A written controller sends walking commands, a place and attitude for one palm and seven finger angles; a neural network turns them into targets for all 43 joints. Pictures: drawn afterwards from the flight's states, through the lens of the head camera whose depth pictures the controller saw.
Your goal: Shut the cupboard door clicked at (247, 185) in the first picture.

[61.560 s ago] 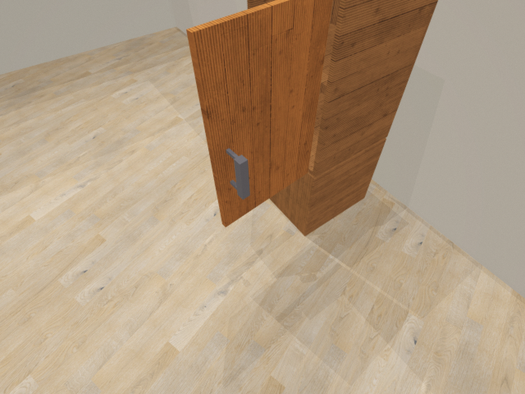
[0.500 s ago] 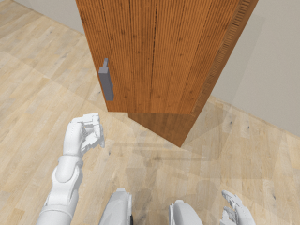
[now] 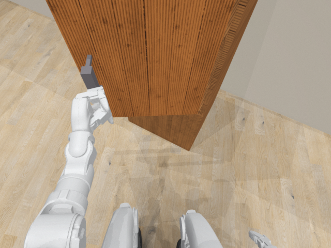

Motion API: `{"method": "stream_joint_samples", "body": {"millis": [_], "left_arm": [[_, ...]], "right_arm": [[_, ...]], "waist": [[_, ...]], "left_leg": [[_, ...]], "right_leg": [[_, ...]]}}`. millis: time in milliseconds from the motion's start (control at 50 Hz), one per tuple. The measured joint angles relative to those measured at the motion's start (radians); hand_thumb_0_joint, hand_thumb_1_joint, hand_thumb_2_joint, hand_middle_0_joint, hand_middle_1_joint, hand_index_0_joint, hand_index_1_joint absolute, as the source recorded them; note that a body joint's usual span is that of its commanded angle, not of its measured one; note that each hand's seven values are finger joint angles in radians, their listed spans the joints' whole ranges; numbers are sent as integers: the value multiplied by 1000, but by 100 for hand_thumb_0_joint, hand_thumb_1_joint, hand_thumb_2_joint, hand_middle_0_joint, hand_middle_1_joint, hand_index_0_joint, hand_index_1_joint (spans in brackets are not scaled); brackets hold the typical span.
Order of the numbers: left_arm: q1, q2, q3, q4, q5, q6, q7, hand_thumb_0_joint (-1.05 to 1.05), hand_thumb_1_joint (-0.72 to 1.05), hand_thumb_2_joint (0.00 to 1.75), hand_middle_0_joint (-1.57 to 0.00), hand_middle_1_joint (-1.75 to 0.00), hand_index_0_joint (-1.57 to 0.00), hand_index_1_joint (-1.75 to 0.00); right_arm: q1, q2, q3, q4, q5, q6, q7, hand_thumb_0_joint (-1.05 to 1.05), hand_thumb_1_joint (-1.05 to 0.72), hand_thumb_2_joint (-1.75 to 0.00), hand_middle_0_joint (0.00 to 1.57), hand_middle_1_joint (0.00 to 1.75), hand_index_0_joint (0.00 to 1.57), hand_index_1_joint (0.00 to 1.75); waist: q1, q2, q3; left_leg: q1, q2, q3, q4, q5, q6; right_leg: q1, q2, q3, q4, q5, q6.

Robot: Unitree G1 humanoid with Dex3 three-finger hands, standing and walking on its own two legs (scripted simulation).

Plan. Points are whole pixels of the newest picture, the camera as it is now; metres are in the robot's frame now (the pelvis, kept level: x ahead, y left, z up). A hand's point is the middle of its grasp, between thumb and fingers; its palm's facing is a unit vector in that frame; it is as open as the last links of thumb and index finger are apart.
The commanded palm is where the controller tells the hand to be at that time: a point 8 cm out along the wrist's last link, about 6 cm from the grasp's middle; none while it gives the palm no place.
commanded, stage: bring the fist close to the handle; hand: left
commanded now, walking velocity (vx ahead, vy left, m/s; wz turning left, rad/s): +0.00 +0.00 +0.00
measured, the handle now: (94, 81) +0.53 +0.18 +0.03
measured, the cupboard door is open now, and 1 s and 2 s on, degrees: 32 28 14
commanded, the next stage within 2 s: push the door shut along its arc in 0.30 s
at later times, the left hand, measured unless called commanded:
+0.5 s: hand (106, 113) +0.43 +0.14 +0.03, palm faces +0.03 -1.00 -0.04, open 3.1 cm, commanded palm +0.41 +0.19 +0.03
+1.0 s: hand (105, 96) +0.48 +0.14 +0.04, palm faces -0.10 -0.99 -0.05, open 3.1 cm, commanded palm +0.48 +0.17 +0.03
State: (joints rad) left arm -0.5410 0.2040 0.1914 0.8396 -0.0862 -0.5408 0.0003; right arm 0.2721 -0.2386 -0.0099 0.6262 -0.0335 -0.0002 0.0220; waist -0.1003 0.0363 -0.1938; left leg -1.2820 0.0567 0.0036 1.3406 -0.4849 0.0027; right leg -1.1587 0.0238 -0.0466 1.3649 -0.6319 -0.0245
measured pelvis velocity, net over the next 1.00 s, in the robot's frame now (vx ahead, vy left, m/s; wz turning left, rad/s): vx -0.01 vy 0.01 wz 0.00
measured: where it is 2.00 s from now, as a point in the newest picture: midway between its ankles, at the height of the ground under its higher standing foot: outside the picture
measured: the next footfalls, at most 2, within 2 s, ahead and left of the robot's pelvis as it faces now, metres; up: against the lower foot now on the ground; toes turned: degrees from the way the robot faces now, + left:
none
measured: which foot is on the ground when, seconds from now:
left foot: down 0.00-1.00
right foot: down 0.00-1.00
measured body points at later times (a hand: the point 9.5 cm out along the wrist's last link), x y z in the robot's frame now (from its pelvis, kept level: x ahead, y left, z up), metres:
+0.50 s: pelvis +0.00 +0.00 +0.00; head +0.12 +0.00 +0.44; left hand +0.42 +0.19 +0.04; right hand +0.10 -0.26 -0.12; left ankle +0.07 +0.12 -0.60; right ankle +0.01 -0.11 -0.60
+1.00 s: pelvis -0.01 +0.01 -0.01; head +0.13 +0.03 +0.42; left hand +0.48 +0.20 +0.04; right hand +0.03 -0.26 -0.13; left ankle +0.07 +0.12 -0.60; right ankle +0.01 -0.11 -0.60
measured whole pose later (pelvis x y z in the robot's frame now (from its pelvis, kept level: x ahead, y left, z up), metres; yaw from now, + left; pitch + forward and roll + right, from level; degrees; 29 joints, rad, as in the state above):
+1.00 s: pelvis -0.01 +0.01 -0.01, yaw +0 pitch +27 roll -4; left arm -0.84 0.35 0.22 1.13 -0.09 -0.54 -0.17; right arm 0.31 -0.25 0.00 0.67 -0.02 0.05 0.02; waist -0.14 0.05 -0.18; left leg -1.38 0.05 -0.02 1.39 -0.48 0.02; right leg -1.23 0.02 -0.06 1.39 -0.62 -0.01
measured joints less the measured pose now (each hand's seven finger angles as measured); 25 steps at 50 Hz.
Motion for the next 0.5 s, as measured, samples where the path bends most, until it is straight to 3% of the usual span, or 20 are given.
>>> {"method": "stream_joint_samples", "body": {"millis": [140,300,500], "left_arm": [[48,1,-1,-13,-15,-6,-25,2,90,90,-130,-150,-130,-150],[26,-4,-4,14,-10,-51,-20,2,90,90,-130,-150,-130,-150],[5,8,12,41,-8,-35,-40,2,90,90,-130,-150,-130,-150]], "right_arm": [[26,-2,-4,0,11,33,7,1,-91,-90,20,30,20,30],[10,-5,-7,14,5,21,-3,0,-91,-90,20,30,20,30],[-18,-5,-5,-11,9,32,-4,0,-91,-90,20,30,20,30]], "waist": [[11,3,8],[13,0,8],[7,-3,4]], "left_leg": [[28,1,10,-24,4,-1],[18,-3,0,-21,8,-4],[17,-2,3,-17,5,-1]], "right_leg": [[20,1,10,-17,4,0],[16,-2,0,-15,5,-3],[14,0,4,-14,5,0]]}}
